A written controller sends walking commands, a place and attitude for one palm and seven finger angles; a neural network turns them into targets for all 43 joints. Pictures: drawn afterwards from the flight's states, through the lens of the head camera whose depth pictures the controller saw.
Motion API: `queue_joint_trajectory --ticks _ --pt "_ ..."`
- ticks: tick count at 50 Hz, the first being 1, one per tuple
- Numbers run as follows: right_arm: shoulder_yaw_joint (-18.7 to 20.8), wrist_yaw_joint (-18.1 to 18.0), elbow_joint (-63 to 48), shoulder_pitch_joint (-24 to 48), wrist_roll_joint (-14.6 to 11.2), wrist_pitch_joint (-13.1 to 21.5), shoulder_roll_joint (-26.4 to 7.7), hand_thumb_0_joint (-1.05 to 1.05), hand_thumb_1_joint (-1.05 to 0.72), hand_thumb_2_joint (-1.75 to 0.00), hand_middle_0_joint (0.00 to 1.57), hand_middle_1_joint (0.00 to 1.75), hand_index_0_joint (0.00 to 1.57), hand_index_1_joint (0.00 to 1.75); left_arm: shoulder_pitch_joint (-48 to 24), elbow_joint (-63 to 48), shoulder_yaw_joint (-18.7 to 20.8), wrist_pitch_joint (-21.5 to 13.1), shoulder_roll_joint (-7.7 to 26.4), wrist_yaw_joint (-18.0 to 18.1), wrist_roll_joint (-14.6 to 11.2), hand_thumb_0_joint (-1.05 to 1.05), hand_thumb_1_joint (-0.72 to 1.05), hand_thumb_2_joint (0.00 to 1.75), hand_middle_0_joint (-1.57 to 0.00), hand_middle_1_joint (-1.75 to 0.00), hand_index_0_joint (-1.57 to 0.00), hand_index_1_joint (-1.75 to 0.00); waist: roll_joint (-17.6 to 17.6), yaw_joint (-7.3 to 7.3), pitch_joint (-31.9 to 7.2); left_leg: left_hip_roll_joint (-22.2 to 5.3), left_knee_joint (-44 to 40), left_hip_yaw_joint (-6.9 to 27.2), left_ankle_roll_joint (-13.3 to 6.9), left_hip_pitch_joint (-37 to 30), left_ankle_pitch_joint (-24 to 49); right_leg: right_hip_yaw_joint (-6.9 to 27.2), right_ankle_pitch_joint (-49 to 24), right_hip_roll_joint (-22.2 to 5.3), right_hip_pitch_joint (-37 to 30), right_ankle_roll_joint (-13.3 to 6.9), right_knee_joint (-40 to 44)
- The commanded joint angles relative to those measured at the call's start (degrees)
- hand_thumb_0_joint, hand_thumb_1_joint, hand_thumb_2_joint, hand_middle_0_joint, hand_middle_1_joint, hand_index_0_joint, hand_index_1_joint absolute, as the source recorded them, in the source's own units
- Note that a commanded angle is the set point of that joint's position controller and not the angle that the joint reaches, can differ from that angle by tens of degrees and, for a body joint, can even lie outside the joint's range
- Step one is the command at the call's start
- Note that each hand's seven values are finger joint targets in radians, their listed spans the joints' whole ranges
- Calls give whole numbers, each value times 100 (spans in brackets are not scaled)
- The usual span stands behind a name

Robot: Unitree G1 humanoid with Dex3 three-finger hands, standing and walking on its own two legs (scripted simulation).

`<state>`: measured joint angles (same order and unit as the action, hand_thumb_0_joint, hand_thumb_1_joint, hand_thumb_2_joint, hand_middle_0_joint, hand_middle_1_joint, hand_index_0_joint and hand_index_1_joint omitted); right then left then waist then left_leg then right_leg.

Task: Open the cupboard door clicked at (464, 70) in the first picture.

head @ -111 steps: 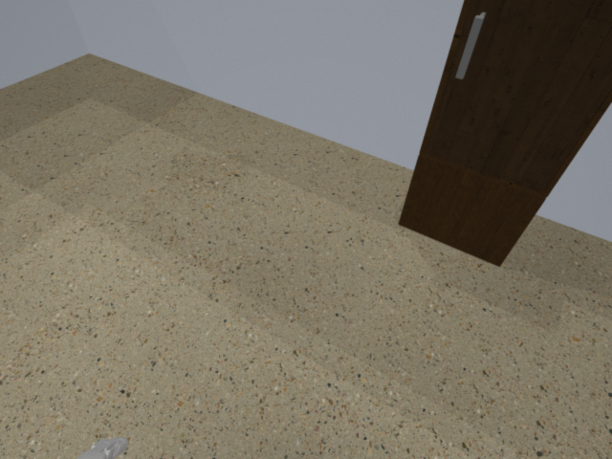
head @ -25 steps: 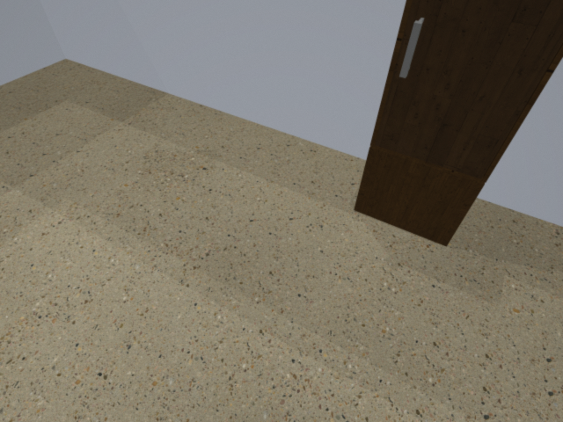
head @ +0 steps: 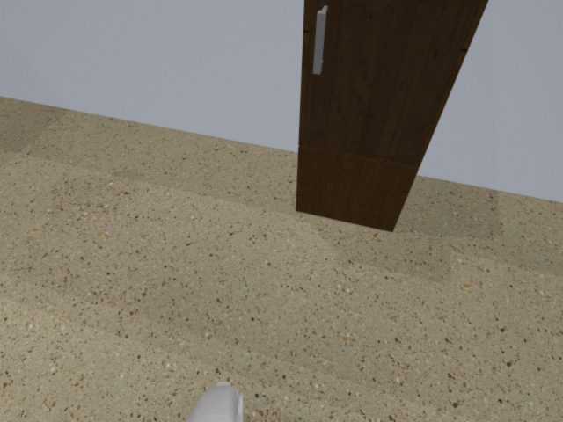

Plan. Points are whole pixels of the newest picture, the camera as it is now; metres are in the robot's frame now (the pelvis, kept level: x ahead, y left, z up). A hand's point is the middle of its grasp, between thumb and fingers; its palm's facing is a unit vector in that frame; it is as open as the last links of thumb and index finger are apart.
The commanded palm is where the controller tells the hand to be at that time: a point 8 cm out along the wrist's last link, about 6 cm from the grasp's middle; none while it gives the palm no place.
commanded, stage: walk to a spot facing it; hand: left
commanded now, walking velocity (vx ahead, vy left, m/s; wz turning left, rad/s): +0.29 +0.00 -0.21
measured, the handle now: (321, 40) +1.05 -0.04 +0.05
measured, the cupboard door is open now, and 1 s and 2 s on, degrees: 0 0 0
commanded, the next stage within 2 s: turn to face it in 0.08 s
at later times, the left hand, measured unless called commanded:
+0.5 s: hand (151, 354) +0.25 +0.27 -0.18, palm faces -0.06 -0.98 -0.18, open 7.3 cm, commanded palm none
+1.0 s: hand (244, 279) +0.41 +0.11 -0.17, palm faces -0.30 -0.94 -0.15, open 7.3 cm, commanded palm none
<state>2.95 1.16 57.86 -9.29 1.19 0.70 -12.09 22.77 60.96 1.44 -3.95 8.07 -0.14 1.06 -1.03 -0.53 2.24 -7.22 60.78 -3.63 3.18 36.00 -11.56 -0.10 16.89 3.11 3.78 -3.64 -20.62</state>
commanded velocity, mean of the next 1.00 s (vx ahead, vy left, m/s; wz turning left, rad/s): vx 0.21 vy -0.06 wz -0.19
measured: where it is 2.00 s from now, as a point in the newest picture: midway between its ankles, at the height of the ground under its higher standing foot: (313, 358)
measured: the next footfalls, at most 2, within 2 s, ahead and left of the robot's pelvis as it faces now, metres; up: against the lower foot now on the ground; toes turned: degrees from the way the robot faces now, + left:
left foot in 0.20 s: +0.26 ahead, +0.13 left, +0.00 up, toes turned +5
right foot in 0.96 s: +0.27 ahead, -0.14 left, +0.00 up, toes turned -23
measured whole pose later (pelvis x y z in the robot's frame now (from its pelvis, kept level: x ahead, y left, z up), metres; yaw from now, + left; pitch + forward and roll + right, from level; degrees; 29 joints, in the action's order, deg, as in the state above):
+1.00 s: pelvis +0.26 -0.01 -0.01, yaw -15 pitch +1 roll -1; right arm 2.8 -0.2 67.4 -27.2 1.2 0.2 -9.0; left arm 6.8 58.6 2.7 -2.0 7.7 -1.1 1.3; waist -2.0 4.8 1.3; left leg -10.0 39.4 -14.2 2.0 11.4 -25.9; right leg -8.0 14.6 -2.7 15.3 -1.0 -30.0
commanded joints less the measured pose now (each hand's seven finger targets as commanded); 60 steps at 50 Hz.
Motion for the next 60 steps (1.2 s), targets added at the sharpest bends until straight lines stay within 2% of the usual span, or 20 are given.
queue_joint_trajectory --ticks 1,5,8,9,10,11,12,14,18,22,28,38,43,45,46,47,48,49,54,60 --pt "19 52 -527 530 -9 151 -178 0 -90 -90 20 30 20 30 535 -46 191 -111 919 150 20 0 90 90 -20 -30 -20 -30 737 -122 335 -11 -842 -158 -21 372 356 838 -2816 -1371 -184 -573 702" --pt "-5 52 -659 849 -32 229 -88 0 -90 -90 20 30 20 30 544 11 207 -60 959 197 43 0 90 90 -20 -30 -20 -30 867 -200 471 233 -1983 -341 -190 -379 254 825 -3684 -1376 -193 -470 450" --pt "90 -99 -296 -419 -4 298 -352 0 -90 -90 20 30 20 30 276 -83 288 -38 1122 202 14 0 90 90 -20 -30 -20 -30 776 385 -162 600 -2889 -444 -366 -2301 480 675 -4686 -1196 115 -274 -953" --pt "158 -159 -28 -1362 27 316 -688 0 -90 -90 20 30 20 30 230 -95 301 -34 1029 201 -22 0 90 90 -20 -30 -20 -30 340 742 -732 256 -3094 -92 -441 -3608 1081 518 -3761 -960 609 -103 -2102" --pt "282 -222 83 -1974 99 336 -1327 0 -90 -90 20 30 20 30 635 -148 303 8 723 153 -124 0 90 90 -20 -30 -20 -30 -1125 758 -1669 -1403 -3059 1755 -1008 -5075 2513 -149 -726 -114 1877 218 -3927" --pt "244 -238 135 -2112 24 274 -1467 0 -90 -90 20 30 20 30 623 -261 234 -4 595 143 -122 0 90 90 -20 -30 -20 -30 -1617 650 -1881 -2277 -3808 2854 -1521 -4984 3328 87 1858 133 2387 222 -5475" --pt "176 -257 13 -1608 -33 242 -1184 0 -90 -90 20 30 20 30 356 -278 253 55 709 169 -80 0 90 90 -20 -30 -20 -30 -784 479 -1228 -2245 -4078 2536 -1642 -4170 2839 320 1607 -288 2526 188 -5828" --pt "12 -281 -160 -823 -22 330 -567 0 -90 -90 20 30 20 30 -115 -314 259 136 570 77 -4 0 90 90 -20 -30 -20 -30 -534 184 -261 -1728 -4309 1630 -1353 -2829 2420 168 866 -662 2740 343 -5817" --pt "-80 -297 -163 -468 -16 337 -230 0 -90 -90 20 30 20 30 263 -193 291 502 275 5 49 0 90 90 -20 -30 -20 -30 -643 -202 -92 -982 -4607 150 -967 -1571 1613 -36 162 -699 2010 487 -5164" --pt "-18 -324 -181 -494 -10 274 -281 0 -90 -90 20 30 20 30 35 -300 371 648 327 27 73 0 90 90 -20 -30 -20 -30 -488 -189 -92 -992 -4849 138 -1002 -1719 786 74 -300 -787 2416 596 -4796" --pt "119 -329 51 -1181 23 293 -532 0 -90 -90 20 30 20 30 -903 -600 377 629 560 -86 99 0 90 90 -20 -30 -20 -30 -177 191 64 -1483 -5243 729 -1160 -2736 -861 110 -277 -1007 3267 647 -3956" --pt "195 -296 453 -1918 95 271 -605 0 -90 -90 20 30 20 30 -1803 -746 264 511 399 -183 92 0 90 90 -20 -30 -20 -30 -419 559 166 -1582 -5221 374 -1136 -3409 -821 -313 168 -996 2965 523 -2321" --pt "196 -243 566 -1921 113 216 -609 0 -90 -90 20 30 20 30 -1758 -671 205 379 307 -169 70 0 90 90 -20 -30 -20 -30 -719 498 -26 -1414 -4695 -57 -972 -3339 18 -731 345 -726 2137 423 -1309" --pt "169 -221 594 -1817 85 186 -537 0 -90 -90 20 30 20 30 -1258 -456 205 312 329 -130 58 0 90 90 -20 -30 -20 -30 -575 238 -203 -1162 -4142 -370 -706 -3031 100 -988 -323 -496 1190 348 -476" --pt "159 -194 598 -1742 41 188 -449 0 -90 -90 20 30 20 30 -869 -271 234 268 459 -91 58 0 90 90 -20 -30 -20 -30 -362 56 -392 -986 -3636 -623 -537 -2637 286 -876 -613 -558 381 222 -237" --pt "105 -148 527 -1615 -15 217 -273 0 -90 -90 20 30 20 30 -310 -63 287 205 776 -31 61 0 90 90 -20 -30 -20 -30 170 -242 -636 -748 -2659 -1046 -361 -1707 268 -175 -371 -1165 -758 -72 -97" --pt "-27 -121 292 -1350 -42 228 130 0 -90 -90 20 30 20 30 348 161 408 151 1322 50 63 0 90 90 -20 -30 -20 -30 1525 -471 -729 -90 -1329 -1415 -143 -177 -1604 1369 -598 -2311 -1737 -615 253" --pt "-15 -123 74 -782 -7 149 -54 0 -90 -90 20 30 20 30 709 270 426 169 1492 107 -13 0 90 90 -20 -30 -20 -30 1211 -658 -517 62 -212 -741 -174 329 -2460 1953 -865 -2768 -1430 -953 584" --pt "84 -93 152 -915 52 72 142 0 -90 -90 20 30 20 30 -401 90 267 45 642 190 70 0 90 90 -20 -30 -20 -30 604 54 292 -285 28 -87 -168 -3 -1190 435 -1110 -2149 185 -570 823" --pt "52 22 -74 -564 33 72 230 0 -90 -90 20 30 20 30 -436 72 201 -31 778 138 60 0 90 90 -20 -30 -20 -30 938 159 488 -17 -1668 -380 -192 -836 -393 -115 -1671 -1800 686 -452 726"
